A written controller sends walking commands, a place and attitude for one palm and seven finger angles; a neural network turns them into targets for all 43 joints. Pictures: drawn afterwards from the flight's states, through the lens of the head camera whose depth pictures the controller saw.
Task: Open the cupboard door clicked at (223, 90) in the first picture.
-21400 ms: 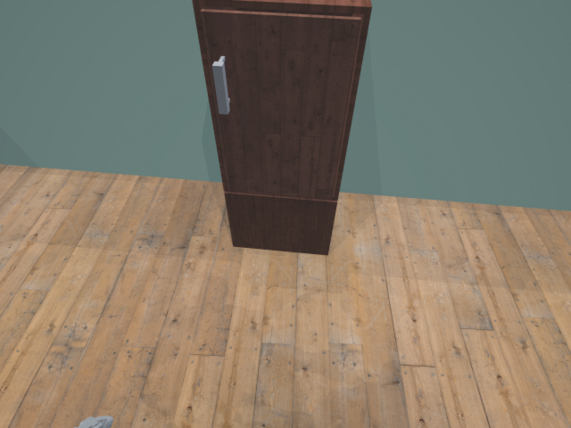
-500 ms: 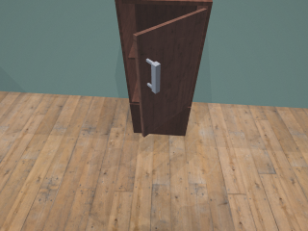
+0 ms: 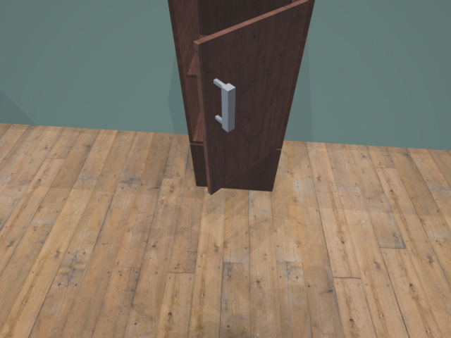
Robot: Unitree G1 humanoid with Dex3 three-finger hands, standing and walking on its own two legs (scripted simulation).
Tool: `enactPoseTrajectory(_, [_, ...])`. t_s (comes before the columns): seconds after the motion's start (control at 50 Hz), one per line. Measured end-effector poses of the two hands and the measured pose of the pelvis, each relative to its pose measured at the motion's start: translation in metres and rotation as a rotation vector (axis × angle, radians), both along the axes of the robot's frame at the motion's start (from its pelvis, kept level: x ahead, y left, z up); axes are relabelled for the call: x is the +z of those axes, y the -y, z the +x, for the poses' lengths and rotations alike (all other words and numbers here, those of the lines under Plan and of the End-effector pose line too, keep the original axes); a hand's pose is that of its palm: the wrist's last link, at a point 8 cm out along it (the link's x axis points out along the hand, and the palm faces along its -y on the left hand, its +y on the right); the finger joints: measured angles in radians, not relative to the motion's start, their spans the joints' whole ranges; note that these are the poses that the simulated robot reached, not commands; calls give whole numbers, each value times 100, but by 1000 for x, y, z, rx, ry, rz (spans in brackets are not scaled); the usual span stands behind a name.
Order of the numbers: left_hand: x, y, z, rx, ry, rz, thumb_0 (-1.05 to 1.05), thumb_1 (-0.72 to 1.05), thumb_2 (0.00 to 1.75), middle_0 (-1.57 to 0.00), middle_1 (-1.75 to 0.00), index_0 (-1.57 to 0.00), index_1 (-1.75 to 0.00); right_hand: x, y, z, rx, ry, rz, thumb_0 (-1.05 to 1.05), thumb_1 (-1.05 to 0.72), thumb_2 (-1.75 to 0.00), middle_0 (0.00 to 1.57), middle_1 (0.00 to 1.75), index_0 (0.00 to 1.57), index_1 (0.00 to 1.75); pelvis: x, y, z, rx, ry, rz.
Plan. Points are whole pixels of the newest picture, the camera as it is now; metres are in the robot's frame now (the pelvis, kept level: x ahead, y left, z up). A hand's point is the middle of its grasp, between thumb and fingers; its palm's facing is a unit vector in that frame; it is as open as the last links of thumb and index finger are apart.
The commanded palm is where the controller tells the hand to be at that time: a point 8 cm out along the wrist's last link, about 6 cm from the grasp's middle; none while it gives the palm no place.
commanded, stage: look to check the result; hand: left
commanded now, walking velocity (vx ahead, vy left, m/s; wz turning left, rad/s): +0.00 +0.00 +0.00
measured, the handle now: (223, 105) +0.66 +0.05 +0.02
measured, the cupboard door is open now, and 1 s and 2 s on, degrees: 46 46 46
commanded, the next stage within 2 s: walk to a spot facing it in 0.12 s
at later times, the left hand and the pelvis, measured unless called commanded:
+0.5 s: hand out of the picture +0.07 +0.22 -0.18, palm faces -0.07 -0.96 -0.27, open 7.4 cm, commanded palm none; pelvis +0.01 +0.01 -0.01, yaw -6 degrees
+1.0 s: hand out of the picture +0.10 +0.19 -0.18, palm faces -0.31 -0.92 -0.24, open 7.4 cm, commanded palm none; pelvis +0.00 +0.01 -0.01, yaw -22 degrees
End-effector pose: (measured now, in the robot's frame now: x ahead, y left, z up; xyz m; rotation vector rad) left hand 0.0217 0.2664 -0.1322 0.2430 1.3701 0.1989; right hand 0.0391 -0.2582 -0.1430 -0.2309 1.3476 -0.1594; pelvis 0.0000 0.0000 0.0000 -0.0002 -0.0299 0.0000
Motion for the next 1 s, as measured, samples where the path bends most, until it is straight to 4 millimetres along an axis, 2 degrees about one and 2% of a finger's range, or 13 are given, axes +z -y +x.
enactPoseTrajectory(0.22, [4, -4, 33, -30, 64, 6, 0, 91, 90, -20, -30, -20, -30, 6, 6, 27, 12, 59, -19, 1, -91, -90, 20, 30, 20, 30, 1, -1, 7, -6, -3, 4])
enactPoseTrajectory(0.36, [5, -6, 47, -46, 77, 14, 0, 91, 90, -20, -30, -20, -30, 7, 5, 32, -6, 75, -24, 0, -91, -90, 20, 30, 20, 30, 0, -3, 11, -31, -11, 4])
enactPoseTrajectory(0.48, [-6, 1, 48, -76, 40, -14, 0, 91, 90, -20, -30, -20, -30, 0, -6, 15, -87, 80, -13, 0, -91, -90, 20, 30, 20, 30, -6, -6, 10, -92, -12, 0])
enactPoseTrajectory(0.6, [-18, 9, 52, -129, 9, -47, 0, 91, 90, -20, -30, -20, -30, -9, -16, -19, -165, 57, -5, 0, -91, -90, 20, 30, 20, 30, -14, -10, 3, -160, -23, 19])
enactPoseTrajectory(0.7, [-13, 24, 66, -179, 33, -43, 0, 91, 90, -20, -30, -20, -30, -21, -12, -55, -214, 16, 22, 0, -91, -90, 20, 30, 20, 30, -17, -2, -7, -209, -25, 17])
enactPoseTrajectory(0.76, [-16, 31, 70, -208, 72, -23, 0, 91, 90, -20, -30, -20, -30, -32, -3, -68, -253, -9, 35, 1, -91, -90, 20, 30, 20, 30, -26, 6, -10, -231, -32, 33])
enactPoseTrajectory(0.82, [-11, 35, 69, -225, 55, -16, 0, 91, 90, -20, -30, -20, -30, -27, 4, -68, -287, -5, 26, 1, -91, -90, 20, 30, 20, 30, -20, 6, -12, -257, -31, 18])
enactPoseTrajectory(0.88, [-8, 38, 71, -259, 28, -19, 0, 91, 90, -20, -30, -20, -30, -14, 8, -59, -326, 53, 6, 1, -91, -90, 20, 30, 20, 30, -13, 5, -10, -302, -37, 27])
enactPoseTrajectory(1.0, [-12, 35, 91, -331, 12, -48, 0, 90, 90, -20, -30, -20, -30, 7, 5, -34, -380, 184, -35, 1, -91, -90, 20, 30, 20, 30, -8, -7, -4, -389, -52, 32])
